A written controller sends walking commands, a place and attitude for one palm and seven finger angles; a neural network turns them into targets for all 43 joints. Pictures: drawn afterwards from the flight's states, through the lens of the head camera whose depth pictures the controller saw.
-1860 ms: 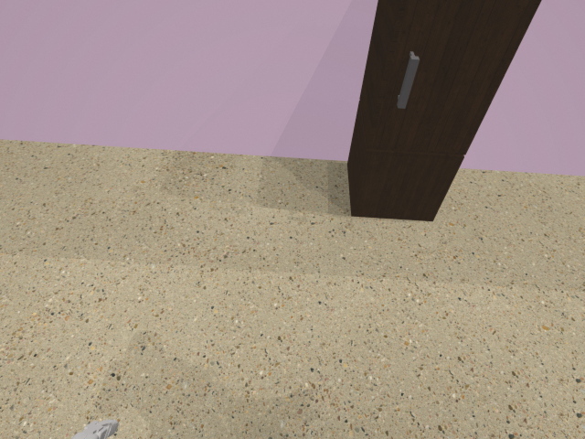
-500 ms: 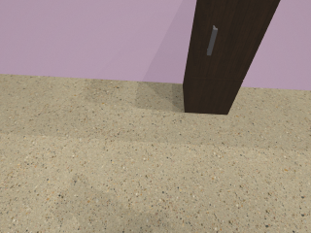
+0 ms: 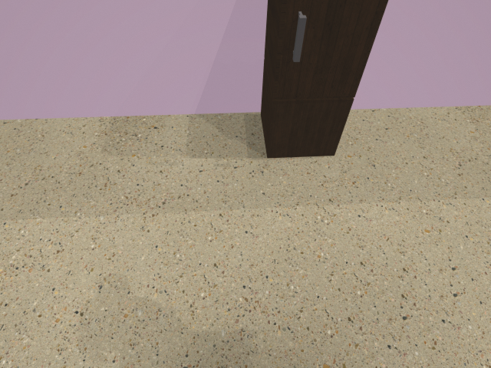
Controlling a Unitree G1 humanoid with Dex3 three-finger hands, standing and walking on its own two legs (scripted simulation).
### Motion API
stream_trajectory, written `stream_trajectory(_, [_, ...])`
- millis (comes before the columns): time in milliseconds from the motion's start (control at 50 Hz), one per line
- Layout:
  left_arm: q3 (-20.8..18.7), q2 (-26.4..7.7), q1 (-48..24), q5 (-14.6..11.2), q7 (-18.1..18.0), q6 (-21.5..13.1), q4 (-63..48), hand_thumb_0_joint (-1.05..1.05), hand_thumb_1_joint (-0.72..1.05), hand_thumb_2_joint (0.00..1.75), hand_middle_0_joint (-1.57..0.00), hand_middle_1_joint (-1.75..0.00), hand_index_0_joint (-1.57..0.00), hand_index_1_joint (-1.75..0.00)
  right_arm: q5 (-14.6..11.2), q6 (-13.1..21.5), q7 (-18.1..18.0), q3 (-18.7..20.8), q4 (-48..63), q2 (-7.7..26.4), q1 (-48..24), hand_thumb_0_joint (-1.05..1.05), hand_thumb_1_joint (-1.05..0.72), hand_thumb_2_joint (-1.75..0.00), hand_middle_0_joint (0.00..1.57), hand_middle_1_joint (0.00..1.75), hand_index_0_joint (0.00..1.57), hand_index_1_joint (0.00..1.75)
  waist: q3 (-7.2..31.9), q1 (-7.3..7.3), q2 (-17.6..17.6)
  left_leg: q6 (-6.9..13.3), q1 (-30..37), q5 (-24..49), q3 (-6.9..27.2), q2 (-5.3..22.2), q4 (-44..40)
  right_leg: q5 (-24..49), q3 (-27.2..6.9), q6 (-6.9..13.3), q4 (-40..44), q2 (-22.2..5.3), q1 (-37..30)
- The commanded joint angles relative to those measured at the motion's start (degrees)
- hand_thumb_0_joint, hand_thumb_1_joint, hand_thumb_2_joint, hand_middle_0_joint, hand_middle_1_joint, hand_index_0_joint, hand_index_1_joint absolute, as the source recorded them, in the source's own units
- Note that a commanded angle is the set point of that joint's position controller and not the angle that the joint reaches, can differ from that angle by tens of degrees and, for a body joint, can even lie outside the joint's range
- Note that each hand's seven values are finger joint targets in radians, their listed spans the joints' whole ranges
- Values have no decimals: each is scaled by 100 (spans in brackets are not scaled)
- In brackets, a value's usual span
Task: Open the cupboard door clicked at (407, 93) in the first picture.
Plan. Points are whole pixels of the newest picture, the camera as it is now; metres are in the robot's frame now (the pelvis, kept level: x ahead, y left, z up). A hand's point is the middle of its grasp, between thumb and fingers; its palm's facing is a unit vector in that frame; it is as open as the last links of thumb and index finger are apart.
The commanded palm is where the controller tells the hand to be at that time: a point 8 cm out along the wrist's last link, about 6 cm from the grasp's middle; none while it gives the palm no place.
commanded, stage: walk to a spot facing it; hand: left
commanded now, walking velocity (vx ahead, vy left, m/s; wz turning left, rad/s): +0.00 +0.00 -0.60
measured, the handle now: (298, 37) +1.23 -0.10 -0.05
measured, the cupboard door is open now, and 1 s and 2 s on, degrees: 0 0 0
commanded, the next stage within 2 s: none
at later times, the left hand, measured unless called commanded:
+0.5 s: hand out of the picture +0.07 +0.21 -0.16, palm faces -0.17 -0.96 -0.23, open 7.4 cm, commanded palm none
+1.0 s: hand (174, 337) +0.19 +0.16 -0.16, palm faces -0.56 -0.82 -0.12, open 7.4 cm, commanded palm none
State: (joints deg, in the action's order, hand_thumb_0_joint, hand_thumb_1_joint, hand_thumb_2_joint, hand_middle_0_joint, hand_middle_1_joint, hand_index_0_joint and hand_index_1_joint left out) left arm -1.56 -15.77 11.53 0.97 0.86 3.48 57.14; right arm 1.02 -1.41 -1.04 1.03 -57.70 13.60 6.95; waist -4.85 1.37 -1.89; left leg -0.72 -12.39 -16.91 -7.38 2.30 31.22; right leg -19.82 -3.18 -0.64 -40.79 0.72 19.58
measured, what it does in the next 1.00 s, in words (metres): steps on the spot, turning right: left foot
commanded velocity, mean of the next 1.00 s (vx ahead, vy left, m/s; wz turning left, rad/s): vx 0.17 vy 0.00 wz -0.60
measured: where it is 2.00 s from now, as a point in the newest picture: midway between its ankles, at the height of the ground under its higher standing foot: (323, 351)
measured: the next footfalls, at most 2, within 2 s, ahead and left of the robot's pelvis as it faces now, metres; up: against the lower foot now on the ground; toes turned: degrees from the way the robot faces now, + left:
left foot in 0.56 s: +0.02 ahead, +0.14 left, +0.00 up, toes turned -18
right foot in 1.22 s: +0.11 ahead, -0.21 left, +0.00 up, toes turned -50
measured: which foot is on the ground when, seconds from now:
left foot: down 0.00-0.06, up 0.08-0.54, down 0.56-1.00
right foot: down 0.00-0.56, up 0.58-1.00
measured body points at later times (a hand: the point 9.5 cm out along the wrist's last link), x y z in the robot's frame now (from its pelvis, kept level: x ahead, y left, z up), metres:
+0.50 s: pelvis -0.03 +0.02 +0.01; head +0.01 +0.02 +0.45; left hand +0.07 +0.26 -0.14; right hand +0.03 -0.27 -0.12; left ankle -0.02 +0.16 -0.70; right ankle +0.01 -0.10 -0.73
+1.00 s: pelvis +0.02 +0.04 +0.01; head +0.05 +0.06 +0.46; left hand +0.22 +0.20 -0.15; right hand -0.17 -0.11 -0.12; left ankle -0.02 +0.15 -0.73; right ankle -0.01 -0.14 -0.65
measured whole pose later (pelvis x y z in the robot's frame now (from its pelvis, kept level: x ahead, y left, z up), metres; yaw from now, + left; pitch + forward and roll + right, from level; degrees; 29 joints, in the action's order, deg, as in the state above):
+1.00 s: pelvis +0.02 +0.04 +0.01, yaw -35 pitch +0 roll -2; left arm -5.2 -13.7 11.8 2.2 3.7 4.2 55.1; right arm 1.6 3.4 -2.1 1.0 -59.6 8.5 27.5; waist -1.3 -2.1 -3.1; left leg 1.1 1.1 -19.9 -16.7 4.1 19.4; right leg -10.3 2.2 -3.6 -60.5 -5.2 35.6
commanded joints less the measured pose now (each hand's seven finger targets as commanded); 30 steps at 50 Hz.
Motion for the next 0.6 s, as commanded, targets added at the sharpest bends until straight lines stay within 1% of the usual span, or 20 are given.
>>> stream_trajectory(0, [-266, -557, 587, 11, -16, -87, -520, 0, 90, 90, -20, -30, -20, -30, 14, 96, -62, 417, 630, 1252, -341, 0, -90, -90, 20, 30, 20, 30, 529, 225, 1047, 721, -291, 1854, 765, 1708, -284, -378, 208, 17, -149, -324, -453])
stream_trajectory(20, [-308, -666, 914, 46, -10, -135, -442, 0, 90, 90, -20, -30, -20, -30, -3, 60, -50, 425, 688, 1199, -421, 0, -90, -90, 20, 30, 20, 30, 582, 391, 507, 361, -636, 1297, 366, 1296, 621, 697, 108, 55, 797, -362, -860])
stream_trajectory(40, [-418, -1222, 1040, 128, -84, -247, -475, 0, 90, 90, -20, -30, -20, -30, -37, -1, -33, 363, 790, 729, -222, 0, -90, -90, 20, 30, 20, 30, 531, 363, -1457, -175, -1617, -750, -126, 318, 2271, 2033, -1922, 332, 2073, -1511, -1131])
stream_trajectory(60, [-427, -1450, 1071, 58, -157, -251, -521, 0, 90, 90, -20, -30, -20, -30, -47, -17, -32, 314, 953, 573, -326, 0, -90, -90, 20, 30, 20, 30, 484, 332, -1755, -241, -2033, -1793, 497, -97, 3155, 3106, -3054, 807, 2468, -2167, -867])
stream_trajectory(80, [-410, -1298, 915, 27, -194, -226, -574, 0, 90, 90, -20, -30, -20, -30, -57, -37, -43, 347, 893, 685, -197, 0, -90, -90, 20, 30, 20, 30, 516, 192, -1149, -167, -1960, -1435, 932, 75, 3433, 2428, -2540, 1069, 2443, -2041, -872])
stream_trajectory(100, [-430, -1110, 642, 21, -199, -242, -687, 0, 90, 90, -20, -30, -20, -30, -46, -34, -28, 363, 829, 683, -189, 0, -90, -90, 20, 30, 20, 30, 449, 124, -1152, -164, -2036, -1080, 1000, 139, 3532, 1717, -2512, 896, 2561, -1716, -661])
stream_trajectory(120, [-407, -997, 381, 0, -199, -240, -749, 0, 90, 90, -20, -30, -20, -30, -48, -30, -12, 390, 739, 743, -169, 0, -90, -90, 20, 30, 20, 30, 342, 21, -801, -195, -2010, -701, 985, 210, 3614, 1646, -2287, 766, 2454, -1480, -613])
stream_trajectory(160, [-363, -801, 366, -25, -178, -290, -792, 0, 90, 90, -20, -30, -20, -30, -25, -31, -7, 381, 682, 662, -67, 0, -90, -90, 20, 30, 20, 30, 550, -37, -351, -264, -1888, -293, 967, 188, 3519, 1911, -1943, 777, 2332, -1251, -763])
stream_trajectory(180, [-368, -794, 425, -21, -177, -303, -778, 0, 90, 90, -20, -30, -20, -30, -19, -27, -11, 370, 664, 618, -19, 0, -90, -90, 20, 30, 20, 30, 726, -39, -377, -293, -1885, -259, 946, 168, 3403, 2053, -1865, 815, 2252, -1190, -965])
stream_trajectory(240, [-411, -793, 550, -4, -181, -297, -754, 0, 90, 90, -20, -30, -20, -30, -13, -37, -34, 364, 685, 531, 2, 0, -90, -90, 20, 30, 20, 30, 900, 0, -288, -350, -1910, -263, 923, 114, 3159, 2040, -1884, 885, 2205, -1135, -1232])
stream_trajectory(280, [-426, -789, 667, 1, -168, -278, -731, 0, 90, 90, -20, -30, -20, -30, -14, -38, -50, 353, 744, 530, -137, 0, -90, -90, 20, 30, 20, 30, 917, 85, -310, -362, -1876, -354, 928, 57, 2941, 1951, -2033, 923, 2217, -1095, -1277])
stream_trajectory(340, [-463, -820, 692, 30, -165, -249, -731, 0, 90, 90, -20, -30, -20, -30, -30, -1, -71, 337, 839, 499, -205, 0, -90, -90, 20, 30, 20, 30, 966, 131, -467, -354, -1757, -557, 904, 24, 2410, 2027, -2208, 1048, 2184, -1094, -1376])
stream_trajectory(420, [-497, -876, 564, 66, -164, -196, -776, 0, 90, 90, -20, -30, -20, -30, -88, 57, -95, 326, 941, 497, -221, 0, -90, -90, 20, 30, 20, 30, 979, 178, -620, -250, -1204, -845, 911, -105, 1343, 2191, -2540, 1105, 2132, -1035, -1092])
stream_trajectory(460, [-516, -936, 390, 68, -146, -166, -841, 0, 90, 90, -20, -30, -20, -30, -109, 86, -109, 317, 898, 502, 107, 0, -90, -90, 20, 30, 20, 30, 1146, 67, -744, -159, -745, -807, 873, -221, 772, 2030, -2609, 1019, 2143, -928, -1004])
stream_trajectory(480, [-514, -954, 248, 59, -133, -152, -865, 0, 90, 90, -20, -30, -20, -30, -108, 111, -112, 314, 846, 519, 374, 0, -90, -90, 20, 30, 20, 30, 1199, -56, -749, -124, -362, -659, 808, -268, 335, 1527, -2594, 910, 2170, -837, -801])
stream_trajectory(500, [-505, -924, 114, 44, -113, -137, -906, 0, 90, 90, -20, -30, -20, -30, -102, 152, -112, 319, 761, 544, 665, 0, -90, -90, 20, 30, 20, 30, 1274, -168, -743, -65, 320, -382, 733, -324, -347, 735, -2503, 719, 2117, -617, -372])
stream_trajectory(520, [-471, -779, -71, 24, -94, -132, -993, 0, 90, 90, -20, -30, -20, -30, -99, 213, -132, 348, 686, 698, 1029, 0, -90, -90, 20, 30, 20, 30, 1315, -382, -400, 58, 1462, -308, 959, -31, -1090, -415, -2136, 432, 1735, -238, 679])
stream_trajectory(540, [-401, -408, -137, -17, -18, -116, -1150, 0, 90, 90, -20, -30, -20, -30, -12, 250, -161, 459, 664, 1254, 1265, 0, -90, -90, 20, 30, 20, 30, 1201, -574, 1192, 376, 2242, -1719, 2402, 1333, -1996, -1466, -1120, 117, 501, 505, 2121])
stream_trajectory(560, [-449, -392, -498, 12, 22, -126, -1335, 0, 90, 90, -20, -30, -20, -30, 5, 222, -156, 540, 772, 1642, 1096, 0, -90, -90, 20, 30, 20, 30, 530, -600, 1914, 739, 1431, -2548, 3568, 2606, -2454, -1230, -182, -140, -950, 469, 2680])
stream_trajectory(580, [-527, -648, -537, 82, 60, -132, -1296, 0, 90, 90, -20, -30, -20, -30, 6, 205, -128, 437, 905, 1400, 660, 0, -90, -90, 20, 30, 20, 30, 54, -416, 1441, 853, 336, -2598, 3491, 2542, -2613, -669, -411, -173, -1612, 56, 2385])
